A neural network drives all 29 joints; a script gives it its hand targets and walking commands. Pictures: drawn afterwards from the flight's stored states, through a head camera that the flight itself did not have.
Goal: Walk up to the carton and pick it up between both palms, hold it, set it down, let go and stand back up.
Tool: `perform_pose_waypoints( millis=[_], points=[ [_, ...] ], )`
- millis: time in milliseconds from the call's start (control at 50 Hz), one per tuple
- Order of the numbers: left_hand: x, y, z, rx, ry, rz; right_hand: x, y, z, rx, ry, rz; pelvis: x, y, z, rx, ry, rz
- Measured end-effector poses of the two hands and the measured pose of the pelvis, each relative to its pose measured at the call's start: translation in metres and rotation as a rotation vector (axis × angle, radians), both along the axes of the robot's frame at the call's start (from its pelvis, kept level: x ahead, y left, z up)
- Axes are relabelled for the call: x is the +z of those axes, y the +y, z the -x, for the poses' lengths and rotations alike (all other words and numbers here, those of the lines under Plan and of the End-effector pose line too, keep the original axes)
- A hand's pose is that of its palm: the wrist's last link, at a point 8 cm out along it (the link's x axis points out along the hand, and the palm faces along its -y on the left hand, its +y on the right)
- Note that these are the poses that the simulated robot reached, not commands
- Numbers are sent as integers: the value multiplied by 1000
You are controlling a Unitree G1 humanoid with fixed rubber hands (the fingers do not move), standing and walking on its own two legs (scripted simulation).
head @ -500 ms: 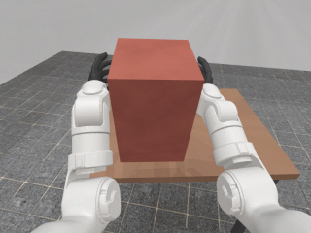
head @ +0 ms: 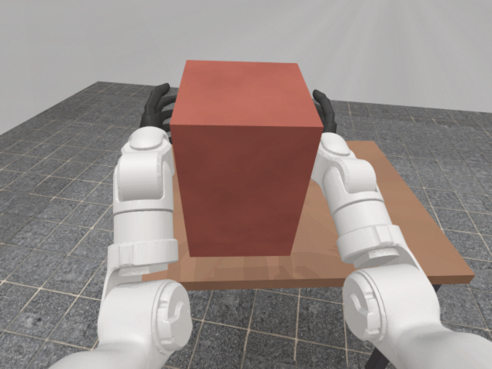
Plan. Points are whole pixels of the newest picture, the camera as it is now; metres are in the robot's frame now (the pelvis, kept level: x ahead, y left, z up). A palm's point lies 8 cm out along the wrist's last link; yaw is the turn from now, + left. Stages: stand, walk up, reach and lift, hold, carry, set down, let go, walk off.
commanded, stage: hold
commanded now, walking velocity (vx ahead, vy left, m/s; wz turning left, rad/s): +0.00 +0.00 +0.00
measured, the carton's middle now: (241, 163) +0.35 +0.02 +0.22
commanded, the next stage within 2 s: none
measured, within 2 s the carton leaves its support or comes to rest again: neither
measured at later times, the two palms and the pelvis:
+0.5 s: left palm (154, 135) +0.36 +0.14 +0.27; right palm (321, 140) +0.38 -0.11 +0.25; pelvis +0.00 +0.00 +0.00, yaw +0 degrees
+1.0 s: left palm (154, 135) +0.36 +0.14 +0.27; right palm (321, 140) +0.38 -0.11 +0.25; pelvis +0.00 +0.00 +0.00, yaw +0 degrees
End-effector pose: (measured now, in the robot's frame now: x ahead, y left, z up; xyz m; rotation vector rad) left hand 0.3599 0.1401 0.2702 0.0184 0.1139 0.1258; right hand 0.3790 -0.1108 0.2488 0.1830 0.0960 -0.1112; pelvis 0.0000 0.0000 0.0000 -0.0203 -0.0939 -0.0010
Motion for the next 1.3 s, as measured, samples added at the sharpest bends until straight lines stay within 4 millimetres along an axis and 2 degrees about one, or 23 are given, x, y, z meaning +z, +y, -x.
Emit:
perform_pose_waypoints(
  millis=[1300],
  points=[
    [0,0,1,0,0,0,0,0,1,0,2,-1,0,0,1,0,-1,0]
  ],
)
